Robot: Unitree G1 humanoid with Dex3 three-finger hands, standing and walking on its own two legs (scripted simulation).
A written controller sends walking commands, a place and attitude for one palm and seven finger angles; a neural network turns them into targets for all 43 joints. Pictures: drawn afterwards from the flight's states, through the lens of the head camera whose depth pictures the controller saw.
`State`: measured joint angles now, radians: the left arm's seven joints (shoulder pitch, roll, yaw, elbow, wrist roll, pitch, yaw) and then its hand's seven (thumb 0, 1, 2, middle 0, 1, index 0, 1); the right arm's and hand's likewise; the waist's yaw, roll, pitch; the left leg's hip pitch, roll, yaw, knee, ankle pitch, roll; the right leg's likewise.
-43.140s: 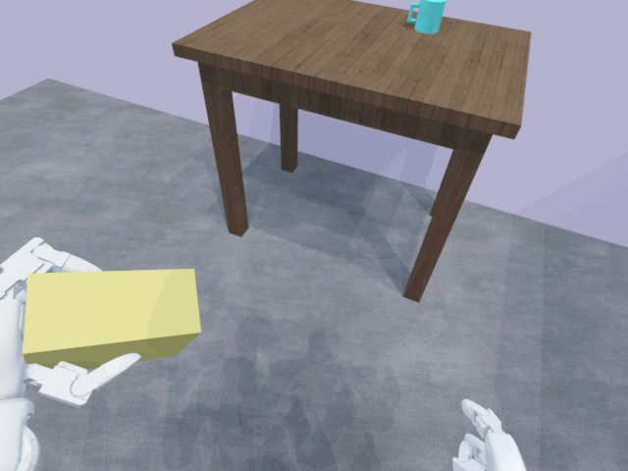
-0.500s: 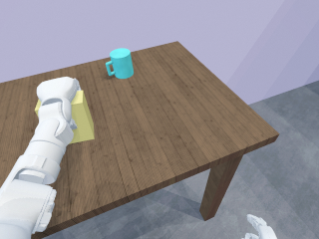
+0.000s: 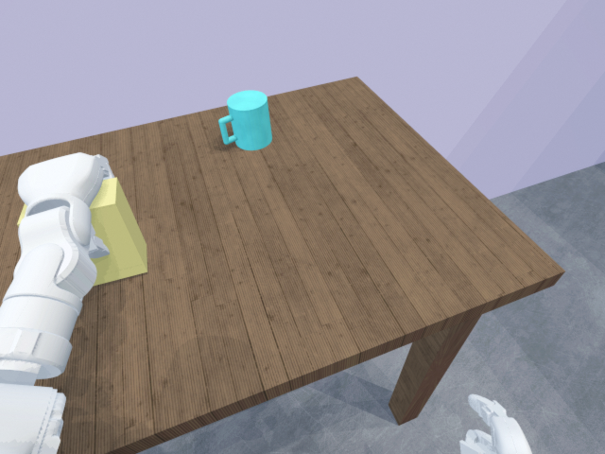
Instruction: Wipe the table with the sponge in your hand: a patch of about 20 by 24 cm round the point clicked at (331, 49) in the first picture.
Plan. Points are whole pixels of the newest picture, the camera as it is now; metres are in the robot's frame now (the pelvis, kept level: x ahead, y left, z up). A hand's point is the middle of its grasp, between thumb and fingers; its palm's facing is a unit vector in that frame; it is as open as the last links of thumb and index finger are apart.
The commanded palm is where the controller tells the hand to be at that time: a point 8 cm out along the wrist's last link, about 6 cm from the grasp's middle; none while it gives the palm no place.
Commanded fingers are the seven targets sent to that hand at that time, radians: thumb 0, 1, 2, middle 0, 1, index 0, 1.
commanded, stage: slide back across to the first lane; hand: left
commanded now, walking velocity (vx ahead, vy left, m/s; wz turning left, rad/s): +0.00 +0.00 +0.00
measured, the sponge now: (98, 247) +0.36 +0.33 +0.08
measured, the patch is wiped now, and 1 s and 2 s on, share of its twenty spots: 0.95 0.95 0.95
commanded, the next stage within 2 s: wipe back along the first lane in 0.16 s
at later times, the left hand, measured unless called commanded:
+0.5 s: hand (68, 231) +0.34 +0.33 +0.14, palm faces +0.04 -0.04 -1.00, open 10.3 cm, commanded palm +0.30 +0.32 +0.19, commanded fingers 0.00 0.10 1.30 -1.20 -1.60 -1.20 -1.60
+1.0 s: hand (68, 262) +0.29 +0.31 +0.14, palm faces +0.09 -0.06 -0.99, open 10.4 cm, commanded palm +0.25 +0.30 +0.17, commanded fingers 0.00 0.10 1.30 -1.20 -1.60 -1.20 -1.60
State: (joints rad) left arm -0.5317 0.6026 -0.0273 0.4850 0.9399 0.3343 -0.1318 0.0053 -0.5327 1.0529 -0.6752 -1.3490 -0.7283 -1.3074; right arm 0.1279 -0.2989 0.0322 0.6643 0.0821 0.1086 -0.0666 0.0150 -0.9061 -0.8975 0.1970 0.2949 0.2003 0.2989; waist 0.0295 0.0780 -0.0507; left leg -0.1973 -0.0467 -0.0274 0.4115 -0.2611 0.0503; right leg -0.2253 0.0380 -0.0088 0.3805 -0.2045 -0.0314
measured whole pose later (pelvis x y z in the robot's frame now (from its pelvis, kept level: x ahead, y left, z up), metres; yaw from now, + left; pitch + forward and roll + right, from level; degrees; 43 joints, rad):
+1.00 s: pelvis +0.00 +0.01 +0.00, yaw +0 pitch +0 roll -1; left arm -0.17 0.53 -0.05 -0.02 0.92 0.44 -0.10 -0.01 -0.51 1.05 -0.65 -1.37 -0.70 -1.33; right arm 0.06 -0.27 0.07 0.65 0.07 0.11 -0.01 0.02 -0.91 -0.90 0.20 0.29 0.21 0.30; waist 0.10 0.10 -0.05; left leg -0.15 -0.07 -0.03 0.41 -0.26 0.07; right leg -0.18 0.02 -0.01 0.38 -0.21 -0.01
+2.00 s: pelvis -0.01 +0.00 -0.01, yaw -1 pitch -2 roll +0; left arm 0.25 0.51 -0.01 -0.45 0.87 0.49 -0.04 -0.01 -0.50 1.05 -0.63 -1.38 -0.68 -1.34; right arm 0.06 -0.28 0.05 0.62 0.07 0.12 -0.02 0.02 -0.91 -0.90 0.20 0.29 0.17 0.29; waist 0.11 0.12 -0.06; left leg -0.17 -0.04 0.00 0.50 -0.31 0.05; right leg -0.21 0.05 0.01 0.49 -0.25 -0.03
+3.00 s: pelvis -0.02 -0.02 +0.00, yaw -1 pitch -3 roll +0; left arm 0.09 0.58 -0.01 -0.43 0.79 0.54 -0.11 -0.01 -0.53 1.05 -0.68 -1.33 -0.73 -1.29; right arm 0.04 -0.27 0.07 0.65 0.07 0.08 -0.05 0.02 -0.91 -0.90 0.20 0.29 0.17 0.28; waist 0.13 0.13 -0.03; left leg -0.13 -0.03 -0.01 0.45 -0.27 0.02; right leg -0.18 0.05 0.00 0.46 -0.22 -0.05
